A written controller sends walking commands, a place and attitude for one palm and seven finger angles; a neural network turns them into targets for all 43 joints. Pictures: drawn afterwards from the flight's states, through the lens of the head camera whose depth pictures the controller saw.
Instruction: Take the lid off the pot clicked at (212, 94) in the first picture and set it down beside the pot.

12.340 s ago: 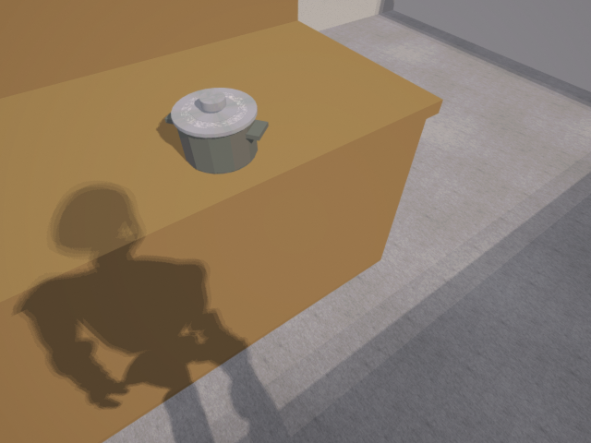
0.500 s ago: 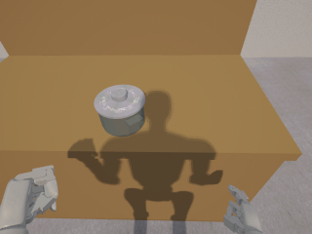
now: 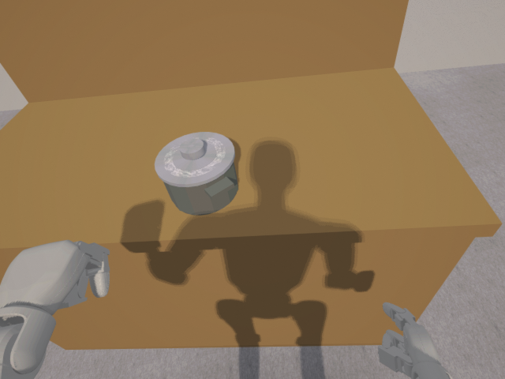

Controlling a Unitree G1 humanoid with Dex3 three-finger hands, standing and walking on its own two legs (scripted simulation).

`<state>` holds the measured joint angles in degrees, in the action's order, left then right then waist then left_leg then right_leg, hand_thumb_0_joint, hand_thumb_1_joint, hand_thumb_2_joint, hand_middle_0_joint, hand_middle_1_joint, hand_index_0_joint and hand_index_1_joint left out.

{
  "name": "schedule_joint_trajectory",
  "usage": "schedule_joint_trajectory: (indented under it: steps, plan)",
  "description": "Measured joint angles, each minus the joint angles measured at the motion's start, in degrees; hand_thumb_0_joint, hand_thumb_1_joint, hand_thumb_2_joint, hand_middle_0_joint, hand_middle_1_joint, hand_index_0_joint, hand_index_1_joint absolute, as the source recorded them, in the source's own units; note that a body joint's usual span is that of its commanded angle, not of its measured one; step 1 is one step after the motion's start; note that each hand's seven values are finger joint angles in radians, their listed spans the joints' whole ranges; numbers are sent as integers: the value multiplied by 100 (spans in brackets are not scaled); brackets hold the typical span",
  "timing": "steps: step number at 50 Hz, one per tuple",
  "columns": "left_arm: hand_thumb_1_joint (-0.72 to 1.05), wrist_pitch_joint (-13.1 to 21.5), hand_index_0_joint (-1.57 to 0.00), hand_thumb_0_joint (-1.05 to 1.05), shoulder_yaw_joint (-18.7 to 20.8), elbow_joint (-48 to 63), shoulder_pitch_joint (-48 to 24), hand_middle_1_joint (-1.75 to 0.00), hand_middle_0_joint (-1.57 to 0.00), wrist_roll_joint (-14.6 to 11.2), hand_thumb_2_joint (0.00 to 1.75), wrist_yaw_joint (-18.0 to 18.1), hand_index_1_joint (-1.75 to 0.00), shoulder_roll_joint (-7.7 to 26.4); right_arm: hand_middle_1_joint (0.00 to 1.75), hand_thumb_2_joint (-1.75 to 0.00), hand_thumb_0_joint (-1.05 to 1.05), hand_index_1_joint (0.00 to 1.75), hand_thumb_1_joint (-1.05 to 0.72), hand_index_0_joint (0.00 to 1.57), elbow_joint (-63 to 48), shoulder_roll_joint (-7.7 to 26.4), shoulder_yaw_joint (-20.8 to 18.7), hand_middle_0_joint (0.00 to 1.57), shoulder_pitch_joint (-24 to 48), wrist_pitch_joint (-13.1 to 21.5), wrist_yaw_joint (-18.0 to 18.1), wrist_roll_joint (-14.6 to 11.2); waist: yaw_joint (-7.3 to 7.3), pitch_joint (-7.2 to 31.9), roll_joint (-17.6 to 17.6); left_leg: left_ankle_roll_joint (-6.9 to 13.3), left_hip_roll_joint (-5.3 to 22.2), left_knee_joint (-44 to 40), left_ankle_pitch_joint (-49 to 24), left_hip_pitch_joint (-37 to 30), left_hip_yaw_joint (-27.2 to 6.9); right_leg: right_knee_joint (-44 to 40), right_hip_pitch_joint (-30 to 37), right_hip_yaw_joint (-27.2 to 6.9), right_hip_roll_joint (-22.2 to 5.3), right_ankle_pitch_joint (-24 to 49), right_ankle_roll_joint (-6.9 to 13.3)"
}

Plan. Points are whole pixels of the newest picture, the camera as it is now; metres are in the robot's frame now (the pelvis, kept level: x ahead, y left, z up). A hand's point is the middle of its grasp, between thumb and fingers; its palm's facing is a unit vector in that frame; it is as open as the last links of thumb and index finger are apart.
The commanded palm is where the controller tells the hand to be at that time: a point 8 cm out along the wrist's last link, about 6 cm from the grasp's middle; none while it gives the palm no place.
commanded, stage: reach forward and open the fingers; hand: left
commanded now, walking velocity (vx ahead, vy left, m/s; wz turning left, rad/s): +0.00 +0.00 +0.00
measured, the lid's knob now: (192, 148) +0.50 +0.19 +0.11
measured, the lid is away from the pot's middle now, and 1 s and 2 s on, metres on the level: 0.00 0.00 0.00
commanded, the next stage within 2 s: move the open hand above the knob in 0.82 s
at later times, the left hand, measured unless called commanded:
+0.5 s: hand (88, 251) +0.23 +0.25 +0.15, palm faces -0.10 -0.05 -0.99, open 7.4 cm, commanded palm +0.21 +0.25 +0.21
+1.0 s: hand (97, 207) +0.28 +0.25 +0.18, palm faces -0.06 -0.04 -1.00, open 9.8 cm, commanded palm +0.26 +0.24 +0.24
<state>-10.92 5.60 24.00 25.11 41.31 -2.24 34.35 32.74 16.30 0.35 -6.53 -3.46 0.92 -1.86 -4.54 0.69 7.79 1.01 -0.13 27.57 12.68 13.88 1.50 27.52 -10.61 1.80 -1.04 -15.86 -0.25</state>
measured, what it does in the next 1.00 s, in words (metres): stands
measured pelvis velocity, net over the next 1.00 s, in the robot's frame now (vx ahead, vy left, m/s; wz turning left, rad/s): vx -0.02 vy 0.00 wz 0.02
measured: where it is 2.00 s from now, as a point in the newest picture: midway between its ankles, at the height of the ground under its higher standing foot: outside the picture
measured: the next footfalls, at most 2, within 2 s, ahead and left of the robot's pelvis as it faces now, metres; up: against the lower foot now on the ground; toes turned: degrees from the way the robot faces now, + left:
none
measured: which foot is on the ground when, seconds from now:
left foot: down 0.00-1.00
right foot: down 0.00-1.00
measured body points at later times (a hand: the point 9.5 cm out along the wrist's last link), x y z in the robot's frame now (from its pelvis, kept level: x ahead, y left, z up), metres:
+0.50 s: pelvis -0.02 +0.00 +0.00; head -0.03 -0.06 +0.45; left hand +0.23 +0.25 +0.20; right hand +0.20 -0.21 -0.09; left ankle +0.02 +0.11 -0.74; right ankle -0.01 -0.12 -0.74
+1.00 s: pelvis -0.02 +0.00 +0.00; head -0.03 -0.05 +0.45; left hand +0.28 +0.25 +0.23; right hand +0.20 -0.21 -0.09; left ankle +0.02 +0.11 -0.74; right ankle -0.01 -0.12 -0.74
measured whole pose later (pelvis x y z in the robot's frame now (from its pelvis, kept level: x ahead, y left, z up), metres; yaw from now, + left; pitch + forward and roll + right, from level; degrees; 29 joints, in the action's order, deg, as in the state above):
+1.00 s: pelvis -0.02 +0.00 +0.00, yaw +1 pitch -2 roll +0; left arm -11.0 -1.5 4.3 -14.2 43.4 -20.0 37.6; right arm 32.7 16.6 2.0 -5.7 -2.1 -0.1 -3.6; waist -3.4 -0.7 7.8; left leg 1.4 -1.4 25.1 9.1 13.6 0.4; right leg 27.3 -10.9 2.9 -2.2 -13.9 -0.4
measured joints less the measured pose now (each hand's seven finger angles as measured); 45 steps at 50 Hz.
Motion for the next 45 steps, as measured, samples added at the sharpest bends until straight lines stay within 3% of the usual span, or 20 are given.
schedule_joint_trajectory:
  steps: [6,10,18,31,45]
  plan:
    - [52,172,-118,0,-250,-461,-766,-108,-118,35,112,-881,-108,218,30,-90,2,30,-90,20,54,40,34,19,112,138,86,-45,16,-17,91,-4,-44,-140,-131,-83,-115,-103,112,118,-34,65,2]
    - [41,362,-114,0,-198,-612,-1161,-95,-114,36,119,-1188,-95,323,30,-90,2,30,-90,20,29,12,66,19,144,193,57,-47,25,-73,77,-23,-31,-232,-216,-127,-153,-194,165,155,-16,138,24]
    - [18,443,-105,0,-263,-833,-1816,-67,-105,88,129,-1310,-67,287,30,-90,2,30,-90,20,11,12,79,19,67,224,-23,-61,15,-161,56,-36,-25,-337,-335,-156,-172,-278,188,173,-7,242,38]
    - [-18,277,-91,0,-450,-1299,-2681,-23,-91,115,144,-1461,-23,324,30,-90,2,30,-90,20,58,45,89,19,1,224,-52,-120,71,-189,45,-1,-64,-312,-373,-147,-126,-176,134,127,-51,253,8]
    - [-29,67,-87,0,-668,-1792,-3658,-9,-87,232,151,-1680,-9,329,30,-90,2,30,-90,20,10,30,144,19,79,170,-92,-159,105,-158,10,33,-121,-282,-385,-67,-101,-51,10,101,-112,216,-18]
